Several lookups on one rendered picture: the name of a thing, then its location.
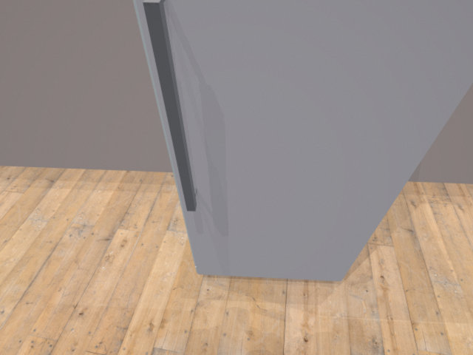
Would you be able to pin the fridge door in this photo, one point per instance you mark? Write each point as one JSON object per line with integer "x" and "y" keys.
{"x": 304, "y": 120}

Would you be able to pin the handle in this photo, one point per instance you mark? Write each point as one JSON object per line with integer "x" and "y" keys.
{"x": 159, "y": 35}

